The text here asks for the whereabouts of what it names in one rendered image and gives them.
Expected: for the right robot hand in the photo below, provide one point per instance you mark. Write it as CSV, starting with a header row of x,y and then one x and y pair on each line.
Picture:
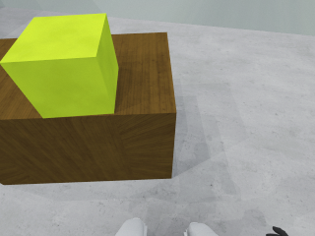
x,y
277,230

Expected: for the robot thigh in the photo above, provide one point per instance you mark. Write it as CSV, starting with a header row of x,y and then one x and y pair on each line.
x,y
133,227
199,229

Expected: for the pedestal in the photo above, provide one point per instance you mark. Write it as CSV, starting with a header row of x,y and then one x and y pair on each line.
x,y
136,142

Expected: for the robot left thigh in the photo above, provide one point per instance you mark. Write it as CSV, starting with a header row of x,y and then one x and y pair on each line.
x,y
133,227

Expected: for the robot right thigh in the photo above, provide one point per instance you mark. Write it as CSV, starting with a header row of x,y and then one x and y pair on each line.
x,y
199,229

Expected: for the carton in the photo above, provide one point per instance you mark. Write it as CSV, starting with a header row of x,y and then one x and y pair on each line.
x,y
66,66

